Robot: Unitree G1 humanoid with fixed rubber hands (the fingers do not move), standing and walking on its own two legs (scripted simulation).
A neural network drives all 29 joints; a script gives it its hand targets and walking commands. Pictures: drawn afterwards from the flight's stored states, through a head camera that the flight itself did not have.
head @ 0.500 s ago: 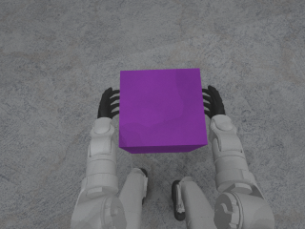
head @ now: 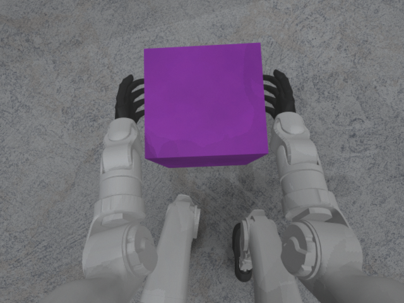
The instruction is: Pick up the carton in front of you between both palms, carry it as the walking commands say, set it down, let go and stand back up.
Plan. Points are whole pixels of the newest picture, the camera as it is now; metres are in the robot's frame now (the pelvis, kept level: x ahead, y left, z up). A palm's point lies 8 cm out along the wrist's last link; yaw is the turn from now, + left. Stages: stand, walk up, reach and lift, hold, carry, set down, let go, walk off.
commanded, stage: set down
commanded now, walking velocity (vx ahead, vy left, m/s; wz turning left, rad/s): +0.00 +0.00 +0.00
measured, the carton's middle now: (205, 118) +0.46 +0.08 -0.16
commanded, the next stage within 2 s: none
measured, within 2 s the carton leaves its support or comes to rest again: rests again in 1.34 s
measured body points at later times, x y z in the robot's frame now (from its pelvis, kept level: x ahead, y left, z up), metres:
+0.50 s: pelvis -0.03 +0.01 -0.12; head +0.30 +0.05 +0.18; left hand +0.47 +0.26 -0.25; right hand +0.53 -0.04 -0.24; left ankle +0.09 +0.12 -0.55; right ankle +0.05 -0.11 -0.55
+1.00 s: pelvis -0.03 +0.01 -0.19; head +0.36 +0.05 +0.03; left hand +0.50 +0.27 -0.37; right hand +0.57 -0.02 -0.37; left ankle +0.09 +0.12 -0.55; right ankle +0.05 -0.11 -0.55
